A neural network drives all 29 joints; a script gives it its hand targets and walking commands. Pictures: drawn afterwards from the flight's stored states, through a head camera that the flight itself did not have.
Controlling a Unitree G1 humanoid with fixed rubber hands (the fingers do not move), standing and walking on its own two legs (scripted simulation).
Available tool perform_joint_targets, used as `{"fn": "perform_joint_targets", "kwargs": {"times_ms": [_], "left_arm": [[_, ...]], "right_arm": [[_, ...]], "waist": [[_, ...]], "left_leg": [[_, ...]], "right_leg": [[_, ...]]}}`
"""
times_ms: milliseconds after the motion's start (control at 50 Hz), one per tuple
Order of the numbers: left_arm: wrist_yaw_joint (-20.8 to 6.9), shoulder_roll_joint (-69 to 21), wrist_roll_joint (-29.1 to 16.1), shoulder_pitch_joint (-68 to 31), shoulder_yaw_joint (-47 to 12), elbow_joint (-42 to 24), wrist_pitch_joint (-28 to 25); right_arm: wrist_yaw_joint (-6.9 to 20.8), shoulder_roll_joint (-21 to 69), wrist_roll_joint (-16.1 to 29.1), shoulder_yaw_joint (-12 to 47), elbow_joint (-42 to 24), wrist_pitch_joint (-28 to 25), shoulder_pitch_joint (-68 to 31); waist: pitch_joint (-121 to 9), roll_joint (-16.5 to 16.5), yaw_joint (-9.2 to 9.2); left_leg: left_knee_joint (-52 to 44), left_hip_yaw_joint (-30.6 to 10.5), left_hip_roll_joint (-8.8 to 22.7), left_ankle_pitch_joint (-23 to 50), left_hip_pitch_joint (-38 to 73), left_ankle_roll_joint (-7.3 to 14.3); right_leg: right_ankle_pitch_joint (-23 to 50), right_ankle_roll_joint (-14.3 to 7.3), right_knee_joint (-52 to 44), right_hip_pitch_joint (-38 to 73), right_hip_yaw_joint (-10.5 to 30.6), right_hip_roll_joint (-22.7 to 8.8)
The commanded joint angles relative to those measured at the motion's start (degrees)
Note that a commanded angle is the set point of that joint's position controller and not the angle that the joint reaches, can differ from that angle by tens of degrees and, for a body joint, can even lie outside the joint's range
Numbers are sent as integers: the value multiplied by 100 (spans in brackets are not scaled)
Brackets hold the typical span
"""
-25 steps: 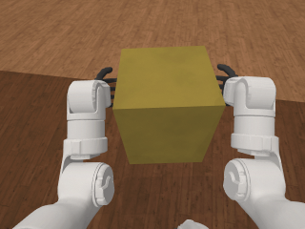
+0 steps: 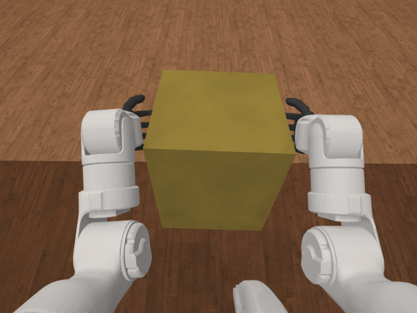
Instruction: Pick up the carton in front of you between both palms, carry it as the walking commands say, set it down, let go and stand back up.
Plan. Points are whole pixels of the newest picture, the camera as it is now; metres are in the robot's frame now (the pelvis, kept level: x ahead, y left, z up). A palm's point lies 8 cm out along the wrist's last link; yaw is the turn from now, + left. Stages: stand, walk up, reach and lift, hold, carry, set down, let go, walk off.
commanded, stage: carry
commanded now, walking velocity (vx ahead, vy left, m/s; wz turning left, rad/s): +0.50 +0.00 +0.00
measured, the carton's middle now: (215, 155) +0.39 -0.03 +0.07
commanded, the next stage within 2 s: none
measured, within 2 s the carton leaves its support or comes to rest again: neither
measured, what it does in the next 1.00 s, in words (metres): climbs: right foot 0.04 m higher, then left foot 0.03 m higher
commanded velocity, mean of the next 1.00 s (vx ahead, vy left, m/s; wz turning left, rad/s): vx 0.50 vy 0.00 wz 0.00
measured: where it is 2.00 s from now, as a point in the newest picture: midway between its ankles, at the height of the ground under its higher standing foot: (186, 113)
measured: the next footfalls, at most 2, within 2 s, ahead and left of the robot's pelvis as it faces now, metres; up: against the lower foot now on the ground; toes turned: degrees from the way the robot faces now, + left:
right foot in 0.20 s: +0.33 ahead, -0.12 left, +0.04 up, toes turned -8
left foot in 0.58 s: +0.57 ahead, +0.10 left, +0.08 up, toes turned +8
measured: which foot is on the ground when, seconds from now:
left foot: down 0.00-0.20, up 0.22-0.56, down 0.58-1.00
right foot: up 0.00-0.18, down 0.20-0.60, up 0.62-0.96, down 0.98-1.00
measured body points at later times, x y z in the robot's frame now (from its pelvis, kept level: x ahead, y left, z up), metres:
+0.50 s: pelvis +0.32 -0.02 +0.05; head +0.35 -0.02 +0.50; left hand +0.69 +0.17 +0.21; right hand +0.73 -0.14 +0.21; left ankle +0.43 +0.10 -0.62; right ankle +0.28 -0.11 -0.69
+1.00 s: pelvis +0.65 -0.01 +0.08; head +0.66 -0.01 +0.53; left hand +1.05 +0.13 +0.26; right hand +1.04 -0.17 +0.26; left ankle +0.53 +0.10 -0.64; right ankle +0.78 -0.09 -0.61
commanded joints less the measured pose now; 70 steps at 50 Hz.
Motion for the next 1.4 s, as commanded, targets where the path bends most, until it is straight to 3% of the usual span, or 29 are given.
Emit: {"fn": "perform_joint_targets", "kwargs": {"times_ms": [0, 120, 160, 180, 200, 220, 280, 320, 440, 500, 560, 580, 600, 620, 660, 680, 720, 840, 900, 940, 960, 980, 1000, 1060, 1140, 1260, 1340, 1360, 1380], "left_arm": [[-972, -5924, -2027, -4137, -2893, -715, -282], [-966, -5582, -1873, -3837, -3024, -447, -136], [-1052, -5686, -1940, -3752, -3043, -106, -142], [-1101, -5749, -2007, -3633, -3028, 121, -179], [-1151, -5722, -2019, -3635, -2995, 172, -231], [-1202, -5877, -2133, -3735, -2977, 173, -293], [-1321, -6506, -2841, -4705, -3457, -792, -360], [-1365, -6743, -3204, -5256, -3666, -1305, -395], [-1389, -6547, -3330, -5154, -3684, -1519, -290], [-1388, -6319, -3114, -4762, -3588, -1071, -210], [-1390, -6217, -2905, -4502, -3435, -546, -164], [-1396, -6157, -2790, -4446, -3354, -393, -166], [-1414, -6187, -2643, -4431, -3217, -258, -160], [-1397, -6153, -2548, -4556, -3178, -230, -187], [-1322, -6135, -2400, -4495, -3016, -244, -219], [-1272, -6139, -2325, -4373, -2940, -258, -232], [-1147, -6067, -2204, -4251, -2854, -445, -246], [-913, -5613, -1902, -4027, -2855, -610, -141], [-986, -5566, -1842, -3825, -2895, -261, -98], [-1078, -5712, -1902, -3745, -2908, 96, -130], [-1131, -5802, -1971, -3589, -2890, 332, -180], [-1175, -5749, -1957, -3636, -2858, 360, -262], [-1221, -5945, -2101, -3695, -2874, 293, -321], [-1316, -6563, -2857, -4796, -3439, -829, -385], [-1368, -6772, -3361, -5387, -3720, -1582, -400], [-1376, -6391, -3199, -4885, -3648, -1272, -233], [-1369, -6183, -2863, -4457, -3446, -530, -176], [-1369, -6114, -2746, -4450, -3355, -399, -183], [-1373, -6148, -2630, -4404, -3293, -293, -172]], "right_arm": [[1514, 6700, 3128, 3252, -1393, -140, -5590], [1484, 6269, 2816, 3141, -853, 8, -4962], [1497, 6220, 2669, 3058, -501, 26, -4722], [1512, 6176, 2577, 3015, -359, 24, -4640], [1536, 6230, 2497, 2922, -261, 32, -4670], [1552, 6186, 2371, 2877, -214, 33, -4791], [1456, 6205, 2149, 2656, -166, -48, -4561], [1327, 6135, 2003, 2537, -334, -70, -4449], [1049, 5630, 1680, 2595, -701, 6, -4295], [1078, 5537, 1651, 2660, -408, 91, -4082], [1209, 5669, 1727, 2623, 225, 83, -3888], [1253, 5696, 1777, 2581, 345, 37, -3773], [1290, 5690, 1818, 2549, 467, -25, -3942], [1343, 5929, 1988, 2646, 297, -39, -4113], [1437, 6382, 2489, 2955, -395, -77, -4897], [1465, 6568, 2734, 3091, -712, -102, -5257], [1481, 6752, 3029, 3222, -1178, -137, -5683], [1454, 6416, 3018, 3152, -1192, -7, -5365], [1484, 6309, 2806, 3064, -699, 37, -5007], [1510, 6303, 2662, 2983, -338, 32, -4758], [1530, 6267, 2569, 2937, -205, 19, -4714], [1561, 6373, 2500, 2834, -120, 17, -4746], [1580, 6283, 2390, 2828, -132, 2, -4876], [1454, 6266, 2169, 2613, -147, -76, -4617], [1186, 5983, 1868, 2494, -560, -80, -4383], [1043, 5532, 1637, 2633, -567, 71, -4122], [1223, 5638, 1752, 2603, 177, 100, -3901], [1279, 5644, 1792, 2574, 245, 51, -3909], [1331, 5700, 1853, 2563, 366, 9, -3984]], "waist": [[-2895, 546, 196], [-2483, 780, 269], [-2865, 667, 753], [-3446, 396, 1020], [-4168, -818, 1135], [-3763, -1793, 1305], [-3001, -51, 1138], [-3039, -211, 969], [-2713, -621, 971], [-2486, -799, 908], [-3109, -368, 183], [-3693, 332, -107], [-3826, 2000, -25], [-3430, 1566, -1], [-2976, 213, 16], [-2927, 91, 110], [-3020, 361, 239], [-2682, 584, 168], [-2458, 780, 287], [-2854, 624, 778], [-3438, 343, 1047], [-4166, -1156, 1162], [-3647, -1823, 1320], [-2982, 47, 1139], [-2978, -434, 937], [-2611, -802, 962], [-3189, -297, 203], [-3571, 430, 23], [-3289, 1889, 103]], "left_leg": [[-1105, -2226, 1551, 1292, 3008, 1106], [-1260, -905, 1291, 2241, 2226, 779], [76, -236, 1089, 4221, 1664, 414], [1098, -21, 922, 4283, 927, 111], [2782, -141, 450, 2204, -672, -238], [3913, -496, -486, -836, -2098, -304], [5086, -1046, 131, -339, -2915, 6], [4590, -1021, 258, -95, -2641, 45], [2558, -630, 458, 205, -2340, -52], [1142, 111, 71, 348, -1156, 2], [152, 735, -537, 665, 1786, 248], [-143, -1092, 474, -445, 3454, 597], [-1067, -4374, 1882, -563, 4255, 1430], [-1301, -4961, 2012, 370, 4226, 1604], [-579, -3622, 1823, 2226, 3577, 1410], [-573, -3156, 1690, 2229, 3314, 1187], [-787, -2669, 1559, 1453, 3085, 941], [-1304, -1632, 1507, 1384, 2615, 1039], [-1228, -899, 1305, 2146, 2087, 742], [121, -215, 1092, 4035, 1484, 341], [1186, -16, 916, 3959, 678, 54], [3020, -122, 341, 2062, -957, -322], [4210, -538, -504, -750, -2173, -355], [5101, -1102, 155, -321, -2910, -2], [3991, -855, 254, -118, -2559, 2], [826, -37, 37, 756, -956, -59], [-302, 560, -383, 1135, 2016, 105], [-514, -1353, 619, -237, 3434, 470], [-1154, -3993, 1824, 646, 3841, 1023]], "right_leg": [[65, 11, -448, -1210, -4, -233], [602, -37, -3076, 453, -929, 100], [969, -227, -3923, 2533, -1519, 638], [902, -407, -4016, 4251, -1033, 459], [-613, -1154, -4568, 5810, 2031, -1285], [80, -1698, -5593, 6065, 4161, -1889], [2225, -1355, -4799, 5129, 2667, -1642], [1615, -1003, -5000, 4746, 2005, -1450], [1373, -1018, -5446, 4218, 960, -1346], [1892, -832, -5457, 3757, 383, -1236], [3888, -282, -3481, 2957, -619, -846], [2680, 56, -2034, 1671, -617, -604], [-4, 310, -650, 27, -430, 326], [-629, 178, 396, -817, 173, 413], [-295, 20, 942, -1250, 304, 7], [-96, -16, 700, -1209, 351, -100], [-38, -44, 202, -970, 290, -174], [312, 26, -1844, -668, -172, -312], [536, -48, -3119, 605, -983, 146], [971, -246, -3938, 2766, -1521, 645], [764, -443, -3977, 4493, -866, 366], [-649, -1306, -4595, 5938, 2396, -1412], [224, -1724, -5669, 5884, 4242, -1832], [2335, -1355, -4775, 5017, 2620, -1649], [1399, -1035, -5129, 4477, 1706, -1417], [1924, -751, -5400, 3760, 390, -1171], [3811, -153, -3173, 3138, -662, -730], [2496, 120, -1934, 1575, -564, -454], [-82, 301, -638, 0, -374, 414]]}}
